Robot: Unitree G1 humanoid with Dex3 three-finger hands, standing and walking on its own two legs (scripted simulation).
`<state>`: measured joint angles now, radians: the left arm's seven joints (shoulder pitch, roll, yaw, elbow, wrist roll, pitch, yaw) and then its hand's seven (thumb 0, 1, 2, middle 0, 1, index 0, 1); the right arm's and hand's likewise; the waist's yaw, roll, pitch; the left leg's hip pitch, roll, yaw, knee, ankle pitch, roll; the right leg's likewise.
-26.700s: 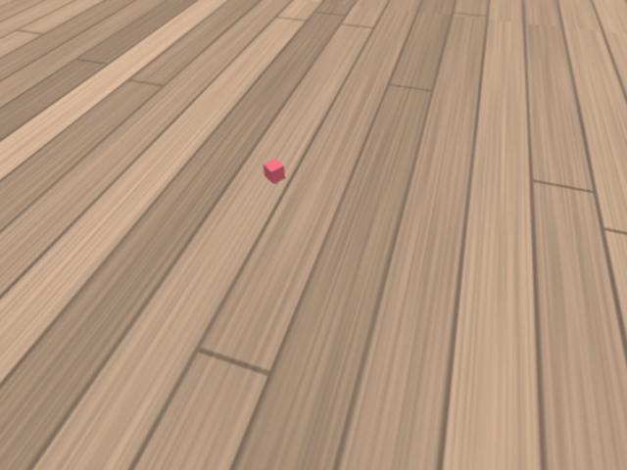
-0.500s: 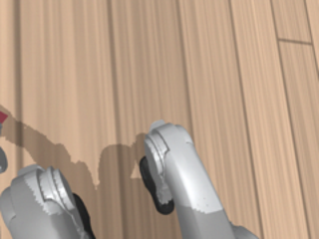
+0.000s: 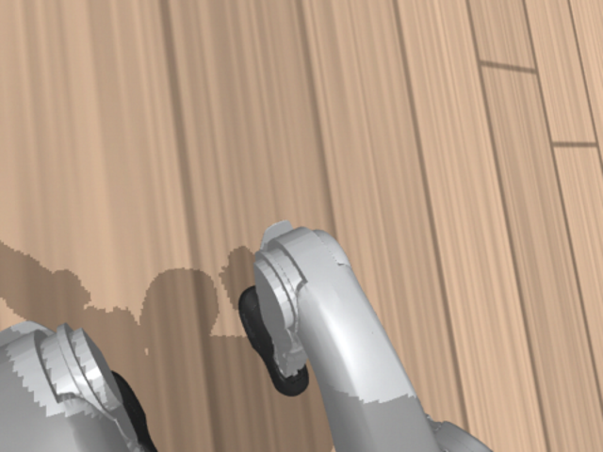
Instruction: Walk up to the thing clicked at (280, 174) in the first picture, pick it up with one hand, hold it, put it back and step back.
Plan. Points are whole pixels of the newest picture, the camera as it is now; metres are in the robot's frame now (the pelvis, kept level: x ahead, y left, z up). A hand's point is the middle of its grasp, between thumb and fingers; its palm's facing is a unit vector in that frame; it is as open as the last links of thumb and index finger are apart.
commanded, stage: rest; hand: left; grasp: from above
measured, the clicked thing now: out of the picture +0.45 +0.32 -0.27
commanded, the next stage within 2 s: open in 0.46 s
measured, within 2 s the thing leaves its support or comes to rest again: neither
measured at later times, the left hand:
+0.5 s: hand out of the picture +0.45 +0.31 -0.23, palm faces -0.27 -0.34 -0.90, open 9.9 cm
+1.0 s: hand out of the picture +0.45 +0.31 -0.24, palm faces -0.27 -0.35 -0.90, open 11.1 cm
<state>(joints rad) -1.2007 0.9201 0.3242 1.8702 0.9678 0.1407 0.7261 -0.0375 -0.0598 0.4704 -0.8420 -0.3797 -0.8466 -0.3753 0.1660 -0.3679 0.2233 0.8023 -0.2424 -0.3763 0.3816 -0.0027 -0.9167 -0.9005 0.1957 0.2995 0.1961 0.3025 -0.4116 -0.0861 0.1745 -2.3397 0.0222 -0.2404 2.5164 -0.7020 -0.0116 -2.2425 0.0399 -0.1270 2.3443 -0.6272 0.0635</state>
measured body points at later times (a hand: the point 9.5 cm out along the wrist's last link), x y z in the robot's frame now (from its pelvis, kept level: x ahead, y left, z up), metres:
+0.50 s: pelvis -0.01 +0.00 +0.00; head +0.28 +0.10 +0.33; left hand +0.46 +0.32 -0.18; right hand -0.02 -0.24 -0.04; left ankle +0.07 +0.13 -0.28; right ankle +0.12 -0.13 -0.28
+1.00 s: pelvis -0.01 +0.00 +0.01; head +0.28 +0.11 +0.33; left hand +0.46 +0.32 -0.19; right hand -0.02 -0.23 -0.03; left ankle +0.07 +0.13 -0.28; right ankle +0.12 -0.13 -0.28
